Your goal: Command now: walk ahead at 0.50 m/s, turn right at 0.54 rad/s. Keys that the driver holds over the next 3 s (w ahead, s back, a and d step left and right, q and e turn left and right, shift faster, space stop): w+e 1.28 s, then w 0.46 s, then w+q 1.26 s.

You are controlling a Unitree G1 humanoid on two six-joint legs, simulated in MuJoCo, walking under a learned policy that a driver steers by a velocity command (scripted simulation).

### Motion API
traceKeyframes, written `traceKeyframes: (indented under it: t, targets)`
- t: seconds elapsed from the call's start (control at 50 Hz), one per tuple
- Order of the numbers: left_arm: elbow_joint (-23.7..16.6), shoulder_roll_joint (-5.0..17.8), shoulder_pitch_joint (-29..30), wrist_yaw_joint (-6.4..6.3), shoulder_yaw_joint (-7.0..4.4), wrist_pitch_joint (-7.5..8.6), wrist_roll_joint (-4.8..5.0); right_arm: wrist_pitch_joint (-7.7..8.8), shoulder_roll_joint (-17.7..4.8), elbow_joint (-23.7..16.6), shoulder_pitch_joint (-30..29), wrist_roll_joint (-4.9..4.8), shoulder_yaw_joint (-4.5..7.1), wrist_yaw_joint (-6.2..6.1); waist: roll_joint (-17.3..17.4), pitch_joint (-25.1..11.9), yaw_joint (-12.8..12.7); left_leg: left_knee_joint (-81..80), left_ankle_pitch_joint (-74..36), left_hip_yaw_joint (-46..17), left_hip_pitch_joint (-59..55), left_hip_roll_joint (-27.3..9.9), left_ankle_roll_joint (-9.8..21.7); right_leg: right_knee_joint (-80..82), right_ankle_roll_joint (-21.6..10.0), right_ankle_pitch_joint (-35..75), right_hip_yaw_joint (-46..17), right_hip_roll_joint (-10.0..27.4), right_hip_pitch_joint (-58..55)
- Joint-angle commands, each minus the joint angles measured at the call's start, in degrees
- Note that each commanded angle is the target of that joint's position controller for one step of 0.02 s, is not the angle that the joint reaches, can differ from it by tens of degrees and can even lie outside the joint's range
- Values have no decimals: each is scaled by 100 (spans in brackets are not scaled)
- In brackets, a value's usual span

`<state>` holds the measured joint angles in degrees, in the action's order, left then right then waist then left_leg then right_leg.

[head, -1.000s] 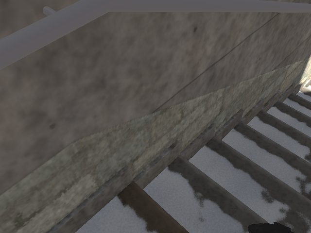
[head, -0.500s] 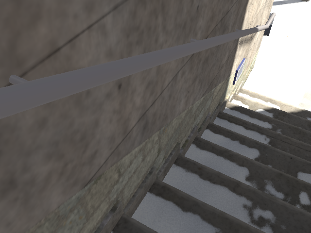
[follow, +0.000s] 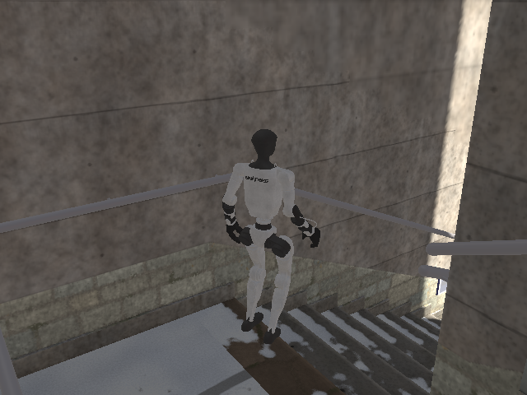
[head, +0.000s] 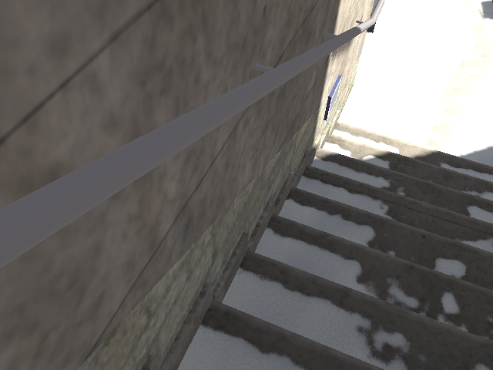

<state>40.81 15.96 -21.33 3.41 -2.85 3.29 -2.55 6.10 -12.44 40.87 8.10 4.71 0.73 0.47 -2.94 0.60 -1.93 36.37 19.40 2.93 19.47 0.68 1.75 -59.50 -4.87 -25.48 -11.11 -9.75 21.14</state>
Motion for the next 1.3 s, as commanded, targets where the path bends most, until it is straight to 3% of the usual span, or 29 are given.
traceKeyframes:
  t: [0.02,0.04,0.06,0.16,0.18,0.24,0.32,0.38,0.4,0.42,0.44,0.46,0.48,0.5,0.54,0.56,0.62,0.7,0.72,0.78,0.84,0.86,0.88,0.92,0.96,1.0,1.04,1.12,1.3]
  targets:
    - [-516,325,603,14,-2,206,-77,219,-74,-163,803,-191,-32,83,469,29,530,-1888,-271,-2751,-2029,-2434,1855,-2073,312,413,31,993,3808]
    - [-734,895,935,-218,-228,-104,-67,18,-1166,-27,922,-503,462,-175,-385,92,459,-1942,-1145,-2467,-1398,-2654,1390,-519,416,685,51,1129,2087]
    - [-811,823,934,-306,-259,-348,-179,-28,-1425,59,939,-527,502,-326,44,283,343,-1995,-1874,-1886,-812,-2348,1167,-645,456,765,422,909,1561]
    - [-1033,72,1362,-67,-102,-841,-37,91,-538,557,1013,-709,331,-597,914,555,139,-1365,-188,106,101,-1075,-22,2078,335,5032,405,894,172]
    - [-373,-523,70,119,209,-482,-35,213,-44,-4,266,360,-32,-58,1383,-79,-84,-1657,-109,327,292,-750,617,1459,274,4922,654,957,20]
    - [-548,152,1042,141,70,-242,-129,239,-216,325,1417,182,-62,-36,417,285,399,-775,379,34,-420,-1407,792,1899,367,4604,820,1282,1036]
    - [-327,440,1787,-145,133,-221,-297,-48,-882,677,1812,79,-53,25,434,487,737,437,1079,-176,-596,-1760,417,3184,547,4022,1074,1490,773]
    - [493,888,47,-302,-135,-30,-142,-336,-1194,849,1396,156,-76,325,-342,84,-130,2947,336,305,-458,-1353,167,4963,360,4854,1756,1152,-1456]
    - [748,1312,-802,-287,-376,-24,-173,-349,-969,1019,2005,431,-203,468,-938,-456,-430,5300,254,652,712,-745,22,3883,-137,4785,1825,1054,-3348]
    - [1054,1556,-2255,-233,-418,-8,-145,-191,38,812,2996,331,-403,637,-1665,-2333,-205,7484,2437,220,2365,-225,-451,1595,-1715,7777,437,1991,-6063]
    - [1421,1467,-3095,-147,-430,167,-283,-23,-141,241,1717,-14,-455,605,-834,-2286,-1032,8463,2679,-243,4013,41,-689,1802,-2113,8259,-714,2635,-6764]
    - [1392,1649,-2483,-116,-514,305,-135,174,-327,-568,401,-370,-388,518,-827,-930,-1249,8684,2205,-930,6217,-121,-556,2611,-2007,3982,-2012,3199,-5909]
    - [1443,1188,-1877,-33,-299,354,-189,202,-441,-310,426,-352,-323,358,19,11,-753,8053,1170,-1259,6450,-548,-350,2924,-1679,1534,-2478,3182,-4099]
    - [1206,54,-792,-44,161,441,-278,195,-503,-200,638,-133,-297,222,692,314,-127,6139,-481,-1559,5615,-970,-58,3121,-1208,1719,-1612,2899,-2267]
    - [589,-460,1030,-48,527,478,-160,-136,-560,188,1194,172,-216,307,130,504,740,4247,-2058,-1285,2992,-1200,113,3999,-1503,1469,-1200,2394,1525]
    - [588,9,1259,-94,459,488,-33,-349,-243,31,1299,356,-238,473,-116,369,933,3993,-2110,-862,2417,-1012,92,4040,-1599,819,-1075,2074,2284]
    - [558,1005,1169,-225,279,617,-177,-390,-78,-113,1432,204,-330,676,711,-319,881,3458,-2688,-39,-49,-453,-91,2590,-1070,1382,54,1059,3406]
    - [1826,173,-2474,-484,309,430,-31,-159,-229,-507,-549,118,-347,314,-213,-25,-1047,1424,-2440,-1253,5993,-545,-565,185,-1211,1617,-2223,1572,-3479]
    - [1587,-269,-2152,-484,376,289,178,-171,-91,-340,-830,39,-446,400,481,281,-1223,-901,-3710,-1150,5338,-666,-525,202,-1171,774,-1941,1309,-2829]
    - [1012,667,-621,78,288,115,-385,-276,93,-363,67,30,-441,519,-378,434,85,1045,-3509,-215,-56,-125,-250,1117,-1558,1059,-2127,1274,2418]
    - [457,793,531,204,238,311,-344,-118,-1058,309,2114,-223,25,331,300,234,1086,-230,-2956,-188,-2415,-78,-62,-1240,-708,1932,-1363,906,2397]
    - [645,391,176,393,297,321,-430,-58,-1370,766,3308,-163,240,314,670,-139,1308,-488,-3012,-480,-3478,-290,424,-2820,-399,3245,-958,529,2545]
    - [1170,-301,-1841,514,366,279,-150,-98,-1528,546,3088,-61,247,388,2092,-1481,545,602,-5627,-1826,-5113,-1704,1914,-5606,60,-1021,122,-123,3893]
    - [324,485,-721,510,216,176,46,-213,-1358,242,2551,-99,205,523,1145,-907,852,-723,-3763,-3820,-3792,-2951,2652,-6943,269,-660,527,346,5818]
    - [228,25,-282,161,425,79,-163,-37,-94,332,1768,-141,-137,516,47,-149,241,-1615,-1152,-3221,-1333,-2647,2059,-5210,237,1241,-5,1369,4949]
    - [252,-315,-259,242,521,-11,-339,166,440,346,767,-133,-321,227,167,515,-309,-2156,-685,-1914,617,-1823,1483,-2658,94,2115,78,2071,3582]
    - [407,163,154,383,331,-77,-357,359,-121,311,710,-165,-205,19,350,432,66,-2148,-485,-660,1558,-1134,1351,-620,427,2878,794,1886,2062]
    - [31,31,799,373,328,-15,-320,325,-980,311,1304,-91,-49,3,351,52,371,-2022,-1519,-802,333,-1774,1428,-768,483,2600,811,1798,1893]
    - [-912,195,1979,257,148,90,-167,128,-1084,624,2589,-65,152,-300,719,56,1088,-791,-3841,-281,-2209,-1882,1092,446,265,1080,1644,1455,2708]
